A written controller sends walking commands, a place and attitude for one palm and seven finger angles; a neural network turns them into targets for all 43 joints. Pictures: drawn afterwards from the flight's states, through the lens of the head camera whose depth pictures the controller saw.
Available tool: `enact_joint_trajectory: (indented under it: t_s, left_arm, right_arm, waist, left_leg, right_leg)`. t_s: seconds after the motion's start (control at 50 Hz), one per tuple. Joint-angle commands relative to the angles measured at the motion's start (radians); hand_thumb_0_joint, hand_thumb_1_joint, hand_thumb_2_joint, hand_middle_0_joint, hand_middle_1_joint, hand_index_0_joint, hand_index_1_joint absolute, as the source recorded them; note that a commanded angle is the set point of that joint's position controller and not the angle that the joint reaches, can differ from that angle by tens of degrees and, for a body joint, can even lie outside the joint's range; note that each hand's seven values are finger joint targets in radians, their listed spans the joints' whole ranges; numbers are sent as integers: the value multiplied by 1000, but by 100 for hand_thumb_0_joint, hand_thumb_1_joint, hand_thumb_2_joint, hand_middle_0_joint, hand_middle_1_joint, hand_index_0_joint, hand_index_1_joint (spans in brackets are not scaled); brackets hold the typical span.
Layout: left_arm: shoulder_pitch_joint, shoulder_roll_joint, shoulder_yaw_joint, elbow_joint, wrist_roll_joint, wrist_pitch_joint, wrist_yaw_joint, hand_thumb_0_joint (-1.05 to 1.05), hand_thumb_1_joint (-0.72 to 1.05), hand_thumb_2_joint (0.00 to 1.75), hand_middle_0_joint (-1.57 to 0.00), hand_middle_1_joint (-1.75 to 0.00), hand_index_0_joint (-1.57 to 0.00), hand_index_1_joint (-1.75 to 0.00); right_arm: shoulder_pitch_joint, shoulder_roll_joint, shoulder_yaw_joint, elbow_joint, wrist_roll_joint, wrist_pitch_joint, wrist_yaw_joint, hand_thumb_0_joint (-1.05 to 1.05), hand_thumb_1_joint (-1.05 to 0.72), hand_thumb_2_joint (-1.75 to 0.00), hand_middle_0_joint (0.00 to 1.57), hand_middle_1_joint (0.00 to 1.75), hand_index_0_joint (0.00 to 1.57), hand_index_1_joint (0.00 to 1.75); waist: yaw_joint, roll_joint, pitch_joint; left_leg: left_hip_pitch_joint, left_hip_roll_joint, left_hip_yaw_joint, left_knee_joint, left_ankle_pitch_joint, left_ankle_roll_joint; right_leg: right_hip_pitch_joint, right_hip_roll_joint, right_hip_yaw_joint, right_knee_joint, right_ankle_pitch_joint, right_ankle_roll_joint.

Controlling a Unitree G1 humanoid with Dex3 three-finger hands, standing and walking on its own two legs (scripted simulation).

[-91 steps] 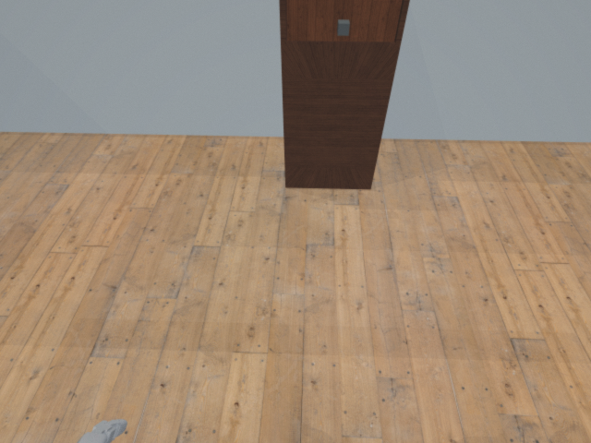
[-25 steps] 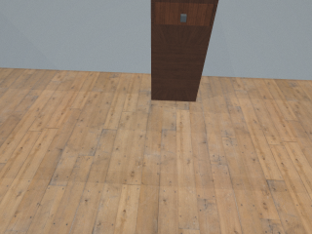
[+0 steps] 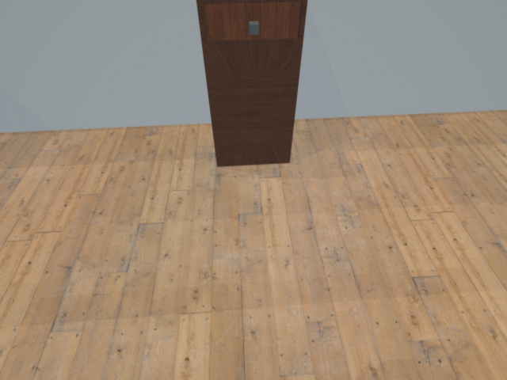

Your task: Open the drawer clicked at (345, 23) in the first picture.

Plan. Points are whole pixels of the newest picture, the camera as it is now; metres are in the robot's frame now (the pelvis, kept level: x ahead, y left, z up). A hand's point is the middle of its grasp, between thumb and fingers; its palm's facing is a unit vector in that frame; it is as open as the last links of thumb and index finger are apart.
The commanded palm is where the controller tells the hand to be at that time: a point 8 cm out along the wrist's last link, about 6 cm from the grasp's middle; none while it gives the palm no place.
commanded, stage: walk to a spot facing it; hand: left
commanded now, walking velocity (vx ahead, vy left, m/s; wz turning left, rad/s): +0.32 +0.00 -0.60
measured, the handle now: (253, 26) +1.37 +0.11 +0.03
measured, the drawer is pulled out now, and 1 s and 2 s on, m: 0.00 0.00 0.00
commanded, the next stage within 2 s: turn to face it in 1.34 s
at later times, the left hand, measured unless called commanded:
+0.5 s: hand out of the picture +0.12 +0.14 -0.16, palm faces -0.09 -0.98 -0.19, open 7.4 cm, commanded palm none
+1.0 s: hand (225, 211) +0.55 +0.12 -0.16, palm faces -0.43 -0.89 -0.18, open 7.4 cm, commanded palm none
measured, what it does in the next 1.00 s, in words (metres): walks ahead, turning right: left foot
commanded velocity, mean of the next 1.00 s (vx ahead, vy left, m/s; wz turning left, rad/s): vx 0.34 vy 0.00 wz -0.47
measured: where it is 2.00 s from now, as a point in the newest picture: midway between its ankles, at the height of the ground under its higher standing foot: (313, 295)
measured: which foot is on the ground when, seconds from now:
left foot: down 0.00-0.08, up 0.10-0.62, down 0.64-1.00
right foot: down 0.00-0.64, up 0.66-1.00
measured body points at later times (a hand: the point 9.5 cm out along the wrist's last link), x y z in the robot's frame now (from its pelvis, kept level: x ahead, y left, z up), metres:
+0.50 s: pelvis +0.16 -0.03 +0.01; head +0.17 -0.04 +0.46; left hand +0.13 +0.19 -0.14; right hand +0.24 -0.28 -0.14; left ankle +0.30 +0.10 -0.67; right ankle +0.04 -0.10 -0.73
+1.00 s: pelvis +0.38 -0.01 +0.01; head +0.40 +0.00 +0.46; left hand +0.57 +0.17 -0.14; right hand +0.22 -0.21 -0.13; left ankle +0.36 +0.07 -0.73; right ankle +0.39 -0.19 -0.65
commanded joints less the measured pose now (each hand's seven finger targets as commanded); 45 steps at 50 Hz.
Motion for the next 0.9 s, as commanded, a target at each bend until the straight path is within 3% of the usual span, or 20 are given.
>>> enact_joint_trajectory:
  t_s: [0.0, 0.02, 0.04, 0.06, 0.08, 0.1, 0.16, 0.26, 0.4, 0.5, 0.54, 0.58, 0.6, 0.62, 0.64, 0.66, 0.68, 0.74, 0.8, 0.88]
  left_arm:
    - [-48, 59, 39, -116, -7, -52, -9, 0, 90, 90, -20, -30, -20, -30]
    - [57, 53, 45, -84, -5, -56, -9, 0, 90, 90, -20, -30, -20, -30]
    - [186, 103, 58, -42, 0, -68, -2, 0, 90, 90, -20, -30, -20, -30]
    - [294, 235, 85, -15, 6, -85, 20, 0, 90, 90, -20, -30, -20, -30]
    - [341, 228, 83, -15, -15, -84, 39, 0, 90, 90, -20, -30, -20, -30]
    - [271, 200, 79, -33, -17, -89, 44, 0, 90, 90, -20, -30, -20, -30]
    - [150, 110, 58, -67, -10, -101, 44, 0, 90, 90, -20, -30, -20, -30]
    - [186, 77, 53, -46, -8, -125, 46, 0, 90, 90, -20, -30, -20, -30]
    - [245, 44, 48, -16, -3, -133, 61, 0, 90, 90, -20, -30, -20, -30]
    - [237, 56, 49, -14, 3, -121, 71, 0, 90, 90, -20, -30, -20, -30]
    - [208, 75, 57, -21, 1, -121, 72, 0, 90, 90, -20, -30, -20, -30]
    - [165, 85, 67, -32, -8, -123, 68, 0, 90, 90, -20, -30, -20, -30]
    - [191, 43, 68, -43, -21, -123, 58, 0, 90, 90, -20, -30, -20, -30]
    - [241, -13, 58, -55, -31, -122, 43, 0, 90, 90, -20, -30, -20, -30]
    - [174, 15, 60, -72, -20, -121, 48, 0, 90, 90, -20, -30, -20, -30]
    - [119, 4, 56, -88, -19, -112, 42, 0, 90, 90, -20, -30, -20, -30]
    - [61, -1, 60, -88, -6, -106, 31, 0, 90, 90, -20, -30, -20, -30]
    - [87, -46, 63, -74, 7, -62, 9, 0, 90, 90, -20, -30, -20, -30]
    - [77, -53, 68, -83, 9, -37, 2, 0, 90, 90, -20, -30, -20, -30]
    - [-43, -45, 70, -128, 13, -26, -8, 0, 90, 90, -20, -30, -20, -30]
  right_arm:
    - [-8, -206, -61, -54, -6, -25, -19, 0, -90, -90, 20, 30, 20, 30]
    - [-36, -197, -61, -61, -5, -24, -19, 0, -90, -90, 20, 30, 20, 30]
    - [-36, -157, -54, -72, 1, -23, -12, 0, -90, -90, 20, 30, 20, 30]
    - [-65, -68, -31, -122, 9, -25, -2, 0, -90, -90, 20, 30, 20, 30]
    - [-152, -96, -35, -164, 1, -32, -1, 0, -90, -90, 20, 30, 20, 30]
    - [-135, -105, -44, -155, 4, -36, 0, 0, -90, -90, 20, 30, 20, 30]
    - [-115, -75, -50, -118, -5, -32, 8, 0, -90, -90, 20, 30, 20, 30]
    - [-68, -22, -55, -112, -5, -14, 15, 0, -90, -90, 20, 30, 20, 30]
    - [-213, -2, -50, -189, -3, -21, 23, 0, -90, -90, 20, 30, 20, 30]
    - [-290, 19, -40, -229, 4, -36, 30, 0, -90, -90, 20, 30, 20, 30]
    - [-217, 8, -44, -211, 6, -47, 22, 0, -90, -90, 20, 30, 20, 30]
    - [70, -47, -59, -124, -1, -56, -2, 0, -90, -90, 20, 30, 20, 30]
    - [219, -147, -82, -84, -12, -60, -15, 0, -90, -90, 20, 30, 20, 30]
    - [299, -233, -98, -65, -16, -62, -16, 0, -90, -90, 20, 30, 20, 30]
    - [247, -197, -85, -77, -3, -51, -15, 0, -90, -90, 20, 30, 20, 30]
    - [152, -150, -79, -99, -1, -51, -17, 0, -90, -90, 20, 30, 20, 30]
    - [98, -79, -63, -106, -2, -61, -18, 0, -90, -90, 20, 30, 20, 30]
    - [69, 5, -35, -89, -3, -81, -22, 0, -90, -90, 20, 30, 20, 30]
    - [83, -5, -41, -75, 2, -92, -26, 0, -90, -90, 20, 30, 20, 30]
    - [153, -10, -44, -52, 5, -95, -27, 0, -90, -90, 20, 30, 20, 30]
  waist:
    - [-5, 135, 61]
    - [47, 97, 25]
    - [96, -73, -15]
    - [128, -447, -9]
    - [142, -327, 14]
    - [96, -215, 37]
    - [30, -38, 88]
    - [-10, -51, 56]
    - [28, -84, 96]
    - [48, -133, 110]
    - [11, -138, 69]
    - [-111, -102, -67]
    - [-155, 50, -202]
    - [-136, 315, -286]
    - [-122, 191, -205]
    - [-86, 134, -66]
    - [-72, 107, 18]
    - [-1, 131, 76]
    - [20, 102, 52]
    - [0, 91, 83]
  left_leg:
    - [-18, 291, -149, -120, 73, 145]
    - [-84, 244, -78, 23, 60, 105]
    - [-232, 156, 16, 272, -14, 51]
    - [-573, 10, 88, 611, -275, -15]
    - [-631, 18, -47, 719, -276, -2]
    - [-626, 66, -101, 734, -156, 11]
    - [-566, 100, -108, 733, 7, -8]
    - [-596, 88, -89, 683, 138, -43]
    - [-676, 83, -72, 543, 184, -47]
    - [-530, 42, -31, 295, 137, -18]
    - [-348, -5, -4, 190, 102, 7]
    - [43, -22, -9, 65, 199, 34]
    - [308, 166, -214, 56, 221, 82]
    - [447, 461, -602, -69, 261, 193]
    - [301, 493, -660, -169, 136, 230]
    - [151, 463, -588, -215, -2, 228]
    - [32, 406, -476, -232, -2, 190]
    - [-153, 289, -180, -249, 145, 110]
    - [-120, 284, -80, -274, 183, 126]
    - [-9, 284, -22, -287, 251, 125]
  right_leg:
    - [-69, -50, -46, -61, 7, 0]
    - [82, -23, -75, -170, 112, -5]
    - [284, -37, -14, -301, 150, -22]
    - [417, -312, 474, -479, 113, -119]
    - [372, -376, 652, -544, 179, -185]
    - [339, -350, 567, -531, 140, -211]
    - [187, -279, 441, -536, 160, -197]
    - [226, -198, 282, -522, 412, -158]
    - [307, -188, 280, -502, 567, -172]
    - [315, -177, 262, -456, 721, -157]
    - [290, -168, 252, -368, 890, -146]
    - [160, -104, 196, -89, 896, -100]
    - [-7, -22, 139, 157, 593, -65]
    - [-238, 96, 35, 512, -95, -27]
    - [-276, 34, 99, 636, -98, -44]
    - [-332, -22, 83, 675, -22, -35]
    - [-343, -57, 70, 666, 64, -26]
    - [-238, -88, 40, 576, 175, -11]
    - [-293, -109, 27, 539, 249, 8]
    - [-429, -129, 12, 440, 340, 31]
